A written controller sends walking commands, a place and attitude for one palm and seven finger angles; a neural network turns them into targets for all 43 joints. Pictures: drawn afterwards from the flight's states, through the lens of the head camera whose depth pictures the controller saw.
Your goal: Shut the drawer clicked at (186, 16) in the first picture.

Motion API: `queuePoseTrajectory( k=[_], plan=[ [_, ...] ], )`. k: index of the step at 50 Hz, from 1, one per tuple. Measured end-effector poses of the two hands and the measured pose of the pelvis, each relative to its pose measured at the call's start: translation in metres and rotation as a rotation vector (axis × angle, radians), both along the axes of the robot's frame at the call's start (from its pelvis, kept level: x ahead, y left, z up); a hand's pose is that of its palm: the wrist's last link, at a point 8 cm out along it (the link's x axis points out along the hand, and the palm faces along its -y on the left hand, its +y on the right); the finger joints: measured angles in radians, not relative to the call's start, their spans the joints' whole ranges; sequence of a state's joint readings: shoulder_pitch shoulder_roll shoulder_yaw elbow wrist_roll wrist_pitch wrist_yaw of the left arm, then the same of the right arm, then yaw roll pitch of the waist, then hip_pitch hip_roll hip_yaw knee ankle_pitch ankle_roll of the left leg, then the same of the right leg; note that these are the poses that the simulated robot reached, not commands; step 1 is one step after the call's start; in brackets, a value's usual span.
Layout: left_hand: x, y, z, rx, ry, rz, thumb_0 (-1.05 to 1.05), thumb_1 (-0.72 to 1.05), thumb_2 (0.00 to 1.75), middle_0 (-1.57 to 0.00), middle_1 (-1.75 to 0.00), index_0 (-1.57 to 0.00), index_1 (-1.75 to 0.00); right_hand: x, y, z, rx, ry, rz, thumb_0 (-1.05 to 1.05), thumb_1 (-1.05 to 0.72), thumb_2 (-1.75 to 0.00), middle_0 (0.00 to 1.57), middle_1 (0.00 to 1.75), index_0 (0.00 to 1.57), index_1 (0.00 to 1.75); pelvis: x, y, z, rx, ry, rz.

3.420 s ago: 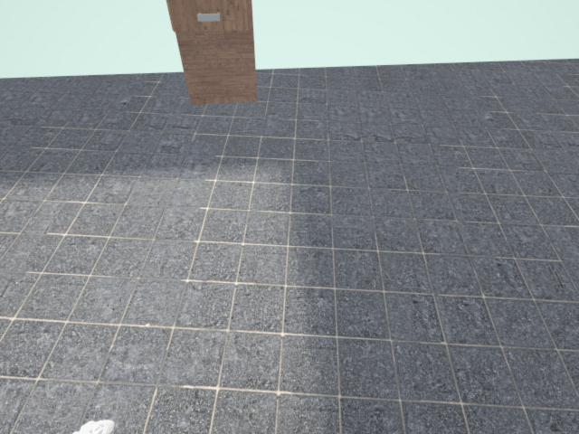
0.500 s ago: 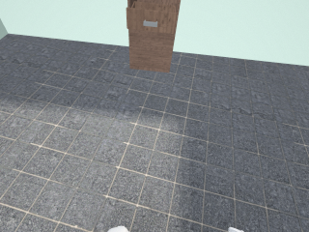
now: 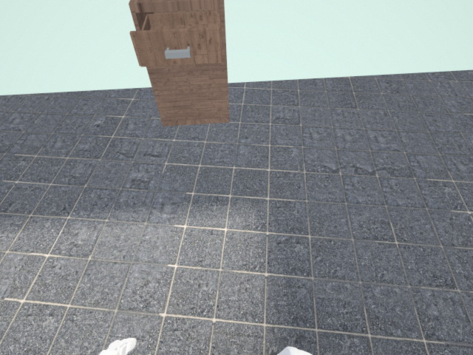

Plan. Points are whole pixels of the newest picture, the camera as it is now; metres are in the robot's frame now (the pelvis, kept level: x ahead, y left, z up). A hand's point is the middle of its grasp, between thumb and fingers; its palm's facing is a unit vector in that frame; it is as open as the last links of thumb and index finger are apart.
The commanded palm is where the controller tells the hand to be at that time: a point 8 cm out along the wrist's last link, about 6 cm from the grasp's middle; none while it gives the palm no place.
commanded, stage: walk to a spot facing it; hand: left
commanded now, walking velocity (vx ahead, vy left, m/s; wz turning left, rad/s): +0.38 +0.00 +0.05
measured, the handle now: (178, 51) +1.30 +0.28 -0.14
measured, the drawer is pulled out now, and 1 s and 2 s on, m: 0.20 0.20 0.20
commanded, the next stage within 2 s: take the last steps up to it in 1.20 s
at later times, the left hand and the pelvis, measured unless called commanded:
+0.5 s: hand out of the picture +0.13 +0.20 -0.18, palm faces +0.14 -0.98 -0.13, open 7.3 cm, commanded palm none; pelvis +0.22 +0.04 +0.00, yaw +2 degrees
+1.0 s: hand (176, 185) +0.55 +0.18 -0.15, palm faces -0.06 -0.97 -0.23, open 7.3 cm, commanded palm none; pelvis +0.42 +0.00 +0.00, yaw -2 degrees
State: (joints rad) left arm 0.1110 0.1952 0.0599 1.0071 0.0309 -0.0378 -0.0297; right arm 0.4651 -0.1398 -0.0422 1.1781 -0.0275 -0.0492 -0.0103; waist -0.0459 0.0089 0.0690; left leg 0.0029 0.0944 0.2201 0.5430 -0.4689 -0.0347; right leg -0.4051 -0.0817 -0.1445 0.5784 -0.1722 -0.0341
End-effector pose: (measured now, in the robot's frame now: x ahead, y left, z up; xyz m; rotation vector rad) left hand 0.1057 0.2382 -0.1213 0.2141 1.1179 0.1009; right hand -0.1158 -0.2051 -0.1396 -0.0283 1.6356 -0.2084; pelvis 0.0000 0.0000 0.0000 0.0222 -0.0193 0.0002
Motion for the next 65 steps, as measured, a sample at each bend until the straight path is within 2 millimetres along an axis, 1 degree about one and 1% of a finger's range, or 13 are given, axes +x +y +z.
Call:
queuePoseTrajectory(
  k=[2,4,11,15,23,27,32,37,44,49,53,59,65],
  plan=[
    [0.019,-0.008,0.001,0.005,-0.032,0.011,0.00,0.92,0.90,-0.20,-0.30,-0.20,-0.30,0.018,-0.005,-0.005,0.019,0.023,0.005,0.00,-0.91,-0.90,0.20,0.30,0.20,0.30,0.016,-0.007,-0.003,-0.010,-0.007,0.004],
    [0.025,-0.013,0.004,0.003,-0.023,0.032,0.00,0.92,0.90,-0.20,-0.30,-0.20,-0.30,0.051,-0.012,-0.005,0.020,-0.007,0.020,0.01,-0.91,-0.90,0.20,0.30,0.20,0.30,0.032,-0.011,0.002,-0.014,-0.010,0.009],
    [0.011,-0.015,0.011,0.008,0.129,0.116,-0.01,0.95,0.90,-0.20,-0.30,-0.20,-0.30,0.209,-0.029,0.009,-0.014,-0.274,0.093,0.01,-0.91,-0.90,0.20,0.30,0.19,0.30,0.090,-0.014,0.021,-0.022,0.006,0.022],
    [0.001,-0.014,0.005,-0.025,0.221,0.165,-0.01,0.94,0.90,-0.20,-0.30,-0.20,-0.30,0.288,-0.036,0.020,-0.057,-0.367,0.155,0.02,-0.94,-0.90,0.20,0.30,0.19,0.30,0.124,-0.005,0.023,-0.035,0.006,0.034],
    [-0.001,0.000,-0.025,-0.114,0.410,0.255,0.00,0.92,0.90,-0.20,-0.30,-0.20,-0.30,0.432,-0.004,0.028,-0.112,-0.515,0.284,0.01,-0.92,-0.90,0.20,0.30,0.19,0.30,0.202,0.032,0.003,-0.061,-0.009,0.044],
    [0.039,0.019,-0.026,-0.115,0.423,0.234,0.00,0.91,0.90,-0.20,-0.30,-0.20,-0.30,0.454,0.016,0.029,-0.117,-0.530,0.263,0.00,-0.92,-0.90,0.20,0.30,0.19,0.30,0.232,0.046,0.005,-0.048,-0.022,0.033],
    [0.132,0.040,-0.012,-0.087,0.280,0.189,0.00,0.91,0.90,-0.20,-0.30,-0.20,-0.30,0.443,0.025,0.032,-0.119,-0.436,0.188,-0.01,-0.95,-0.90,0.20,0.30,0.20,0.30,0.269,0.054,0.019,-0.033,-0.021,0.027],
    [0.225,0.047,0.001,-0.059,0.151,0.139,0.00,0.91,0.90,-0.19,-0.30,-0.20,-0.30,0.423,0.028,0.027,-0.086,-0.308,0.125,0.00,-0.94,-0.90,0.20,0.30,0.20,0.30,0.308,0.052,0.025,-0.015,-0.017,0.009],
    [0.347,0.027,0.012,-0.021,0.063,0.030,0.00,0.91,0.90,-0.19,-0.30,-0.20,-0.30,0.405,0.032,0.013,-0.013,-0.141,0.010,0.00,-0.92,-0.90,0.20,0.30,0.20,0.30,0.367,0.033,0.020,0.010,-0.011,-0.026],
    [0.429,-0.005,0.007,0.007,-0.011,-0.039,0.00,0.91,0.90,-0.20,-0.30,-0.20,-0.30,0.413,0.020,-0.005,0.039,-0.026,-0.046,0.00,-0.91,-0.90,0.20,0.30,0.20,0.30,0.417,0.003,0.002,0.015,-0.009,-0.040],
    [0.450,-0.024,0.007,-0.003,-0.032,-0.007,0.00,0.91,0.90,-0.20,-0.30,-0.20,-0.30,0.457,-0.004,-0.009,0.040,-0.025,-0.024,0.01,-0.91,-0.90,0.20,0.30,0.20,0.30,0.446,-0.012,0.002,-0.003,-0.017,-0.026],
    [0.442,-0.026,0.016,0.015,0.041,0.087,-0.02,0.96,0.90,-0.20,-0.30,-0.20,-0.30,0.577,-0.039,0.005,-0.020,-0.212,0.058,0.01,-0.91,-0.90,0.20,0.30,0.19,0.30,0.487,-0.022,0.020,-0.020,0.000,0.010],
    [0.422,-0.028,0.010,-0.020,0.145,0.170,-0.01,0.94,0.90,-0.20,-0.30,-0.20,-0.30,0.688,-0.046,0.019,-0.043,-0.348,0.167,0.00,-0.91,-0.90,0.20,0.30,0.19,0.30,0.526,-0.018,0.024,-0.038,0.002,0.074]
  ],
)
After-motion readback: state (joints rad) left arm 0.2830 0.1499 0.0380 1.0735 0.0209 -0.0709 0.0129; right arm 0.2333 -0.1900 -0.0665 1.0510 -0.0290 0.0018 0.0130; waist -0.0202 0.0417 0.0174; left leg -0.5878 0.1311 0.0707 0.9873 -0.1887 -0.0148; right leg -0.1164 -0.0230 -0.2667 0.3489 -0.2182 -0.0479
